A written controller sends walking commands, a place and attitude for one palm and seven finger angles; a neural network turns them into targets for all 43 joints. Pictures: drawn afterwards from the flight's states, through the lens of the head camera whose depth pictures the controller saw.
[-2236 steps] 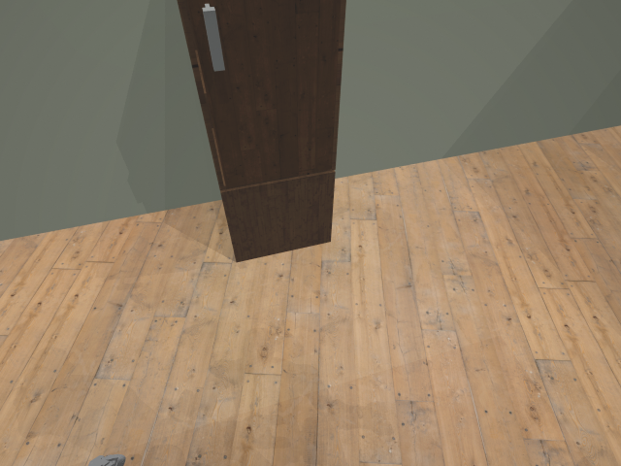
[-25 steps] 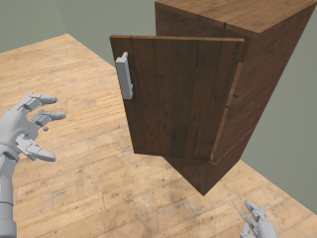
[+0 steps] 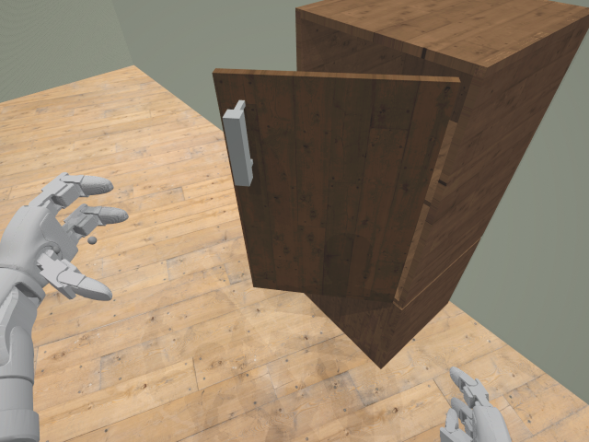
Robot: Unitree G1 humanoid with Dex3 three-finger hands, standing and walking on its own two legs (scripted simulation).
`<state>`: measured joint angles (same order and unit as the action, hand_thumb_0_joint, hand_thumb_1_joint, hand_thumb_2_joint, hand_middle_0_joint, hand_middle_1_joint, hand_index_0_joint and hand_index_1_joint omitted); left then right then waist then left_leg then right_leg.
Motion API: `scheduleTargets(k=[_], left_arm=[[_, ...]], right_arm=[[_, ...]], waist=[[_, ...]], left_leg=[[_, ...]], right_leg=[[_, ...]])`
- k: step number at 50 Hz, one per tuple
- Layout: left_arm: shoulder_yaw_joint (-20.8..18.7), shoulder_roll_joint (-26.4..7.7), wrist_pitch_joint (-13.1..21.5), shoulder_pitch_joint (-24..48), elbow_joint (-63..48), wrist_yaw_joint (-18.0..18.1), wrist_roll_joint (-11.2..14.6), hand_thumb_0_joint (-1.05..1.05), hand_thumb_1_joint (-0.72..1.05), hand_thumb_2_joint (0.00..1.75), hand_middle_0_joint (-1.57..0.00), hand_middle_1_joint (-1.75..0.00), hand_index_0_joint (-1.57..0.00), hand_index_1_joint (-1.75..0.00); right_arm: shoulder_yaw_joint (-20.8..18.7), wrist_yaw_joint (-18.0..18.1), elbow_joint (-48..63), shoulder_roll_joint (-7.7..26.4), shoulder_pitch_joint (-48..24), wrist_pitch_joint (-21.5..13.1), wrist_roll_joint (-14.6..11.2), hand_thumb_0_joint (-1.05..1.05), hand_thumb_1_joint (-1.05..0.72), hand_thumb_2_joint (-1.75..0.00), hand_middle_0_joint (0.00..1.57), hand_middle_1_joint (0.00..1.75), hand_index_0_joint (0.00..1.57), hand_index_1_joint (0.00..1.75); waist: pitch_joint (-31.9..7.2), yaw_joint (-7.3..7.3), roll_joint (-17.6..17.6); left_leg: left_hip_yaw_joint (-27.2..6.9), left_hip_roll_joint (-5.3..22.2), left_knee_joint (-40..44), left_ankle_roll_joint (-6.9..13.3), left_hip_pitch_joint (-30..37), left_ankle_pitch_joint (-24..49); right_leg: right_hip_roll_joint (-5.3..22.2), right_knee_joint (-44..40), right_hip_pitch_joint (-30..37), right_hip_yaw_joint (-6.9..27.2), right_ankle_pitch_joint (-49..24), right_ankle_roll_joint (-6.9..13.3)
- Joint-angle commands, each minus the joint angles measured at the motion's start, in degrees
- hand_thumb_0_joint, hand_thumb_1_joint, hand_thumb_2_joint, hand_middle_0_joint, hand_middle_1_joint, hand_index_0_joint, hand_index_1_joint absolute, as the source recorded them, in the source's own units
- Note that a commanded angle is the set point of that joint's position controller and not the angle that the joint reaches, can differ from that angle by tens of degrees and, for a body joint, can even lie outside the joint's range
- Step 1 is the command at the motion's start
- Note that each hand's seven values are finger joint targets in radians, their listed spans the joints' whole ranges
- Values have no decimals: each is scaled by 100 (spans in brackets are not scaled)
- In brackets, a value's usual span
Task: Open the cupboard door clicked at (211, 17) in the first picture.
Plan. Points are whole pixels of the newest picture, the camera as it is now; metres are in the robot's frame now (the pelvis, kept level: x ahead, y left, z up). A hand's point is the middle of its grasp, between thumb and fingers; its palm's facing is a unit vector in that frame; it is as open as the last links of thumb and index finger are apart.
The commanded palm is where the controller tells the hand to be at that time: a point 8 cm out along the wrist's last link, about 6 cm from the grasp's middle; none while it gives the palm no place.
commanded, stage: move the hooked fingers beside the handle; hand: left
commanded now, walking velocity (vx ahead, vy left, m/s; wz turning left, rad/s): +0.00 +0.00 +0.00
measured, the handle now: (242, 143) +0.55 +0.14 +0.14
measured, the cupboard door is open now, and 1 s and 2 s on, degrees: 42 42 41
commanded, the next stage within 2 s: none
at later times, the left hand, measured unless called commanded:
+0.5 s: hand (144, 203) +0.37 +0.24 +0.16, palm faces -0.02 -1.00 -0.02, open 13.9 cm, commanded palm +0.35 +0.29 +0.16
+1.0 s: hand (180, 173) +0.44 +0.22 +0.16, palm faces -0.07 -1.00 +0.00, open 13.9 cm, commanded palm +0.42 +0.27 +0.15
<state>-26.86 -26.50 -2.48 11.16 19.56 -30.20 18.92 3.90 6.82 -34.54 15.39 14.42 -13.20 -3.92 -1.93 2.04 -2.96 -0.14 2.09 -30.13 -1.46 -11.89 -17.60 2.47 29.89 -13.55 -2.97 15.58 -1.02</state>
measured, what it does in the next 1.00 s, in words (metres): stands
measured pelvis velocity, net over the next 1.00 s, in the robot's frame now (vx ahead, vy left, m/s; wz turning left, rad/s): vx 0.00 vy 0.00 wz -0.03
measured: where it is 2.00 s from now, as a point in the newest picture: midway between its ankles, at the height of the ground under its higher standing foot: outside the picture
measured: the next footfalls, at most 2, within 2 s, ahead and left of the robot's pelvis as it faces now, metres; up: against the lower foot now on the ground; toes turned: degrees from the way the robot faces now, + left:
none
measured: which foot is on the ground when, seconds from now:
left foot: down 0.00-1.00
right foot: down 0.00-1.00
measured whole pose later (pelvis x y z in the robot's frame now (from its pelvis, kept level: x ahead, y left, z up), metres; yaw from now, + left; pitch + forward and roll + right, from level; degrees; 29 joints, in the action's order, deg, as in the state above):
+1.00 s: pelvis +0.00 +0.00 -0.01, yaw -2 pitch +6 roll +0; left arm -21.9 -29.1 6.2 43.1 54.7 -23.8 10.9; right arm 2.3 5.6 -37.5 16.7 19.8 -7.3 -3.0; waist -2.5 -4.0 -1.5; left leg 1.1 2.4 -33.9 -1.2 -21.5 -18.5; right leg 2.1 33.2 -23.6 -1.4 15.6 -1.2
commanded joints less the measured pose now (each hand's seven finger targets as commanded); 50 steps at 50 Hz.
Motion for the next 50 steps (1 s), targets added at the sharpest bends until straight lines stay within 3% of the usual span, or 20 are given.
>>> scheduleTargets(k=[1, 3, 5, 8, 11, 13, 14, 15, 18, 19, 21, 24, 31, 37, 38, 40, 42, 44, 47, 50], left_arm=[[-238, -1614, 356, 2457, -857, 43, 44, 0, -50, 30, -30, -120, -30, -120], [-57, -1551, 431, 2901, -823, 91, -52, 0, -50, 30, -30, -120, -30, -120], [-116, -1675, 522, 3098, -826, 129, -67, 0, -50, 30, -30, -120, -30, -120], [43, -1516, 570, 3257, -484, 214, -131, 0, -50, 30, -30, -120, -30, -120], [-97, -1612, 538, 3120, -210, 291, -153, 0, -50, 30, -30, -120, -30, -120], [-177, -1627, 493, 2953, -156, 366, -187, 0, -50, 30, -30, -120, -30, -120], [-279, -1749, 447, 2804, 26, 402, -199, 0, -50, 30, -30, -120, -30, -120], [-80, -1561, 429, 2989, 75, 411, -219, 0, -50, 30, -30, -120, -30, -120], [-109, -1621, 496, 3324, 25, 501, -284, 0, -50, 30, -30, -120, -30, -120], [-205, -1753, 541, 3393, 7, 514, -270, 0, -50, 30, -30, -120, -30, -120], [-342, -1878, 617, 3431, 10, 512, -283, 0, -50, 30, -30, -120, -30, -120], [-191, -1814, 683, 3717, 320, 475, -298, 0, -50, 30, -30, -120, -30, -120], [236, -1618, 769, 4558, 872, 392, -375, 0, -50, 30, -30, -120, -30, -120], [78, -1902, 950, 4990, 1525, 505, -488, 0, -50, 30, -30, -120, -30, -120], [107, -1892, 1008, 5090, 1534, 526, -525, 0, -50, 30, -30, -120, -30, -120], [114, -1936, 1054, 5200, 1710, 552, -545, 0, -50, 30, -30, -120, -30, -120], [232, -1814, 1084, 5401, 1897, 597, -604, 0, -50, 30, -30, -120, -30, -120], [168, -1916, 1129, 5474, 2193, 636, -627, 0, -50, 30, -30, -120, -30, -120], [276, -1863, 1241, 5878, 2172, 668, -711, 0, -50, 30, -30, -120, -30, -120], [117, -2035, 1343, 5867, 2317, 714, -729, 0, -50, 30, -30, -120, -30, -120]], right_arm=[[-278, 136, 761, 774, -484, -322, -26, 0, -90, -90, 20, 30, 20, 30], [-276, 180, 733, 767, -459, -335, -26, 0, -90, -90, 20, 30, 20, 30], [-283, 185, 730, 788, -430, -345, -5, 0, -90, -90, 20, 30, 20, 30], [-268, 196, 663, 780, -388, -343, -3, 0, -90, -90, 20, 30, 20, 30], [-289, 151, 667, 803, -341, -315, 5, 0, -90, -90, 20, 30, 20, 30], [-299, 110, 717, 802, -349, -291, 12, 0, -90, -90, 20, 30, 20, 30], [-289, 80, 715, 826, -317, -250, 18, 0, -90, -90, 20, 30, 20, 30], [-286, 69, 717, 821, -331, -225, 4, 0, -90, -90, 20, 30, 20, 30], [-332, 58, 726, 826, -243, -183, 3, 0, -90, -90, 20, 30, 20, 30], [-335, 49, 736, 841, -211, -167, 24, 0, -90, -90, 20, 30, 20, 30], [-367, 56, 721, 857, -138, -138, 28, 0, -90, -90, 20, 30, 20, 30], [-366, 73, 638, 873, -47, -86, 19, 0, -90, -90, 20, 30, 20, 30], [-404, 97, 470, 928, 161, -11, 6, 0, -90, -90, 20, 30, 20, 30], [-430, 65, 358, 975, 370, 105, 34, 0, -90, -90, 20, 30, 20, 30], [-427, 49, 359, 966, 381, 122, 43, 0, -90, -90, 20, 30, 20, 30], [-434, 26, 357, 985, 430, 178, 44, 0, -90, -90, 20, 30, 20, 30], [-436, 12, 342, 979, 504, 217, 55, 0, -90, -90, 20, 30, 20, 30], [-450, -5, 288, 1019, 628, 280, 79, 0, -90, -90, 20, 30, 20, 30], [-458, -32, 284, 1000, 688, 339, 85, 0, -90, -90, 20, 30, 20, 30], [-485, -57, 259, 1029, 814, 426, 104, 0, -90, -90, 20, 30, 20, 30]], waist=[[-781, -174, -159], [-908, -251, -322], [-1147, -216, -217], [-1107, -246, -215], [-1252, -147, -36], [-1325, -71, -122], [-1180, -23, 69], [-1078, -104, 155], [-1246, -148, -86], [-1319, -127, 181], [-1524, -143, 134], [-1317, -231, 102], [-1335, -464, 10], [-1581, -470, 77], [-1627, -455, -90], [-1648, -483, 95], [-1687, -529, -81], [-1674, -544, 258], [-1852, -593, -183], [-2062, -591, 86]], left_leg=[[14, -291, 369, 272, 191, 1057], [-21, -285, 363, 267, 296, 1014], [-68, -284, 346, 270, 330, 1114], [-80, -271, 353, 256, 281, 1084], [-45, -271, 355, 261, 202, 1250], [-18, -277, 339, 249, 123, 1394], [-23, -266, 351, 253, 10, 1405], [13, -256, 384, 256, -62, 1315], [58, -262, 321, 262, 13, 1366], [44, -257, 302, 280, 12, 1435], [95, -262, 267, 298, 42, 1531], [109, -254, 243, 294, -35, 1360], [96, -266, 162, 306, -57, 1206], [84, -260, 52, 299, -199, 1317], [69, -264, 56, 283, -187, 1376], [69, -239, 27, 298, -225, 1419], [74, -247, 0, 289, -233, 1406], [54, -214, -30, 300, -312, 1475], [77, -229, -71, 276, -261, 1513], [68, -199, -124, 291, -292, 1754]], right_leg=[[-260, -417, 49, -16, -1132, 177], [-251, -402, -22, -27, -1005, 192], [-249, -373, 131, -15, -1088, 209], [-237, -347, 41, -44, -1055, 218], [-221, -299, 222, -38, -1273, 221], [-193, -235, 300, -39, -1440, 229], [-211, -246, 339, -47, -1438, 239], [-204, -264, 257, -42, -1405, 213], [-194, -224, 212, 5, -1468, 213], [-207, -219, 344, 13, -1569, 212], [-206, -180, 416, 46, -1754, 195], [-221, -216, 264, 71, -1596, 197], [-235, -214, -73, 83, -1452, 191], [-222, -101, -37, 99, -1578, 203], [-219, -73, -42, 89, -1612, 219], [-236, -38, -47, 90, -1683, 211], [-234, -13, -165, 87, -1643, 216], [-247, 17, -143, 70, -1724, 207], [-239, 65, -230, 99, -1757, 213], [-263, 141, -83, 96, -2028, 204]])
